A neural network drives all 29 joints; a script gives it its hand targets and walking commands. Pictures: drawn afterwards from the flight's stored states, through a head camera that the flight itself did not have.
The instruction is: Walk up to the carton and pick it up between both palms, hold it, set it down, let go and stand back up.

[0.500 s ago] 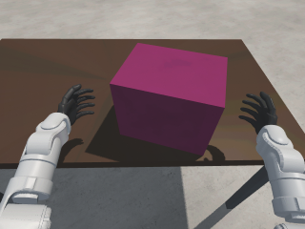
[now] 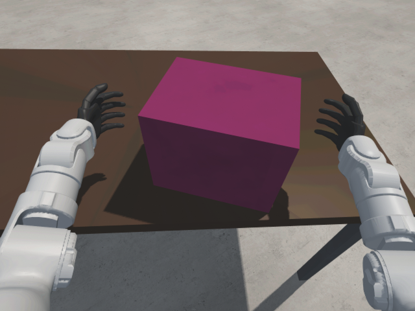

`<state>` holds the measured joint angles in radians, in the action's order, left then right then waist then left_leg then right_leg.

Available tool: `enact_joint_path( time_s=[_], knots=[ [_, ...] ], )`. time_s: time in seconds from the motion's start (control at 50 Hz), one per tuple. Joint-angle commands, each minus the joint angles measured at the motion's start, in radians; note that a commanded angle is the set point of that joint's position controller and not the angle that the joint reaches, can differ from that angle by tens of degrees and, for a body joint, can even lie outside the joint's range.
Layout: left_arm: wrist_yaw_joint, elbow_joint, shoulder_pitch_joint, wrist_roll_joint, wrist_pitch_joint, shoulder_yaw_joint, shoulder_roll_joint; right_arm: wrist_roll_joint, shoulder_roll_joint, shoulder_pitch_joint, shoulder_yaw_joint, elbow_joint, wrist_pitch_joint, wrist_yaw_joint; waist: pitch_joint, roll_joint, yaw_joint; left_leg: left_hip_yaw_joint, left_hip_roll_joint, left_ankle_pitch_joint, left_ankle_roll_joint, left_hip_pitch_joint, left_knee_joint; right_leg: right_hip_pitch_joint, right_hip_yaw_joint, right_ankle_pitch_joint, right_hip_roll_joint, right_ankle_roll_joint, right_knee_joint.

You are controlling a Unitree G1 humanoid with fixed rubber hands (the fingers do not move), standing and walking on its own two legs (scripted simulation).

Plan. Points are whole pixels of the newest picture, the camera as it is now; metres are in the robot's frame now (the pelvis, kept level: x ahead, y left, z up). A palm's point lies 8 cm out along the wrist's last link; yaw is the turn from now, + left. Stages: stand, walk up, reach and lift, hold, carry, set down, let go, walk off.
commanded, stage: reach and lift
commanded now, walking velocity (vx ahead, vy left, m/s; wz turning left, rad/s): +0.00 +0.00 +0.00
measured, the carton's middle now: (222, 135) +0.48 -0.09 +0.05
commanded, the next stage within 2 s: none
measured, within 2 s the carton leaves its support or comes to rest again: neither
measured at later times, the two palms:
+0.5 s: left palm (94, 90) +0.49 +0.16 +0.19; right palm (354, 108) +0.39 -0.30 +0.19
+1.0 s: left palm (110, 129) +0.49 +0.16 +0.09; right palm (328, 142) +0.39 -0.29 +0.10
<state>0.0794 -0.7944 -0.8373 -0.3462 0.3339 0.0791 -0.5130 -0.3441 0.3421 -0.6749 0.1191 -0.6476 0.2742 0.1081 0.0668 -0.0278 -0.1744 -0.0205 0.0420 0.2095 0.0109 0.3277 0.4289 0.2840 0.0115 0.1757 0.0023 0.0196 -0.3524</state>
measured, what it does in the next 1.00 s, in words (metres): stands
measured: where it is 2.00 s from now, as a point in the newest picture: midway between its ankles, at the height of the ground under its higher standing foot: outside the picture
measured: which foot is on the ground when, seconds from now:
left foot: down 0.00-1.00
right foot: down 0.00-1.00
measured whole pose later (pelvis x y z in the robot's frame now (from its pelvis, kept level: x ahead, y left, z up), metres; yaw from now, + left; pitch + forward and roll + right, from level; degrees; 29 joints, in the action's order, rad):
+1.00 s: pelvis -0.02 -0.01 -0.01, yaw +1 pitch +21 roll -1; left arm 0.07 -1.43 -1.14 -0.46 -0.06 0.32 -0.48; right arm -0.34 0.27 -0.96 0.06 -1.15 0.04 0.12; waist 0.23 0.01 -0.23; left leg 0.01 0.05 0.17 0.03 0.69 0.49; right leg 0.64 0.04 0.16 -0.01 0.00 -0.43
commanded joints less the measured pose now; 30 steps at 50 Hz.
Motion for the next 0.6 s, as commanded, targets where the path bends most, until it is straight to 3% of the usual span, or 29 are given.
enact_joint_path(
  time_s=[0.0,0.36,0.58],
  knots=[
    [-0.002,0.094,-0.649,-0.008,-0.078,-0.045,-0.224,-0.003,0.251,-0.549,0.045,0.135,-0.071,-0.002,0.640,0.105,-0.024,0.031,-0.054,-0.384,0.013,-0.365,0.034,-0.118,0.039,-0.590,-0.054,0.015,-0.025],
    [-0.012,-0.250,-0.952,-0.074,-0.176,0.099,-0.216,-0.020,0.266,-0.850,-0.002,-0.136,-0.112,-0.005,0.748,0.131,-0.058,0.044,-0.048,-0.362,0.022,-0.347,0.064,0.007,0.068,-0.571,-0.051,0.009,-0.036],
    [0.005,-0.455,-0.987,-0.099,-0.267,0.187,-0.188,-0.039,0.227,-0.890,-0.050,-0.286,-0.154,0.006,0.740,0.152,-0.077,0.049,-0.048,-0.331,0.024,-0.310,0.068,0.083,0.076,-0.538,-0.040,0.002,-0.033]
  ],
)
